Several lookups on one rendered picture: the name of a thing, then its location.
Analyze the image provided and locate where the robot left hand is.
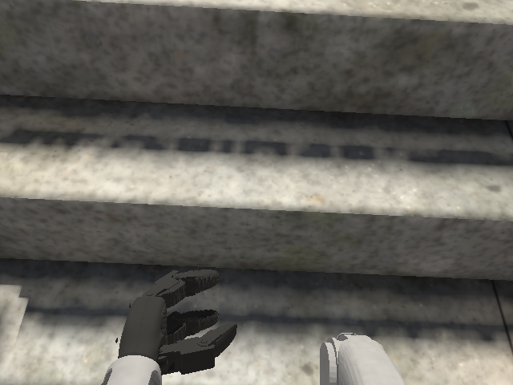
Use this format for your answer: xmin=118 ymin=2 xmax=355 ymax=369
xmin=115 ymin=269 xmax=237 ymax=375

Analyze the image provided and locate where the left robot forearm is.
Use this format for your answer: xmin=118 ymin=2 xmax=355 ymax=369
xmin=101 ymin=355 xmax=162 ymax=385

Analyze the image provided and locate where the right robot thigh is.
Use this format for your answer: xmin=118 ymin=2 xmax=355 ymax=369
xmin=320 ymin=334 xmax=406 ymax=385

